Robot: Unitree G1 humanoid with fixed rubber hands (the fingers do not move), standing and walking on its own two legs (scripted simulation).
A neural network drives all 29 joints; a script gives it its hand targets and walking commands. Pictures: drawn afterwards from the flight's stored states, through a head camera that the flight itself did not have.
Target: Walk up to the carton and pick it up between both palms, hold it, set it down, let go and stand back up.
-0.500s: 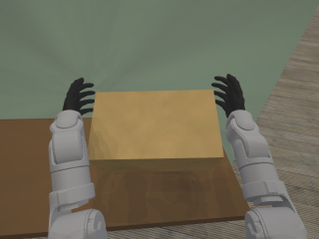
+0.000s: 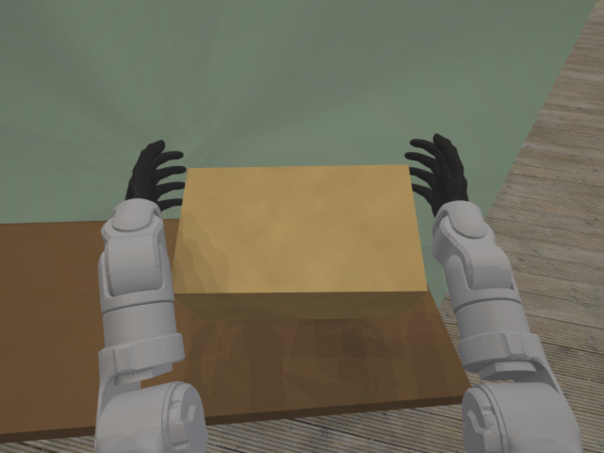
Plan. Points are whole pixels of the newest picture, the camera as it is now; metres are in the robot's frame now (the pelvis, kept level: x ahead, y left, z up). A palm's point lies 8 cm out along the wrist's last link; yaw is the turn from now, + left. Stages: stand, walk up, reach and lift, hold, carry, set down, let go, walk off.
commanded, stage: hold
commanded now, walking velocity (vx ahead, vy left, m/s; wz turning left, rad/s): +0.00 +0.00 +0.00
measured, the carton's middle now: (299, 247) +0.36 +0.01 +0.10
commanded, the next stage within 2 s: none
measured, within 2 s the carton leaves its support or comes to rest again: neither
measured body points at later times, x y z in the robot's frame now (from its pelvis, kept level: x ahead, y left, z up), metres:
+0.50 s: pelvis +0.01 +0.01 +0.00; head -0.03 +0.03 +0.45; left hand +0.37 +0.21 +0.17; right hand +0.38 -0.17 +0.19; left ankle +0.05 +0.14 -0.75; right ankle +0.01 -0.12 -0.75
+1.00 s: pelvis +0.00 +0.00 +0.00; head -0.04 +0.02 +0.45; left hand +0.37 +0.20 +0.18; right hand +0.37 -0.18 +0.19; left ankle +0.05 +0.14 -0.75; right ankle +0.01 -0.12 -0.75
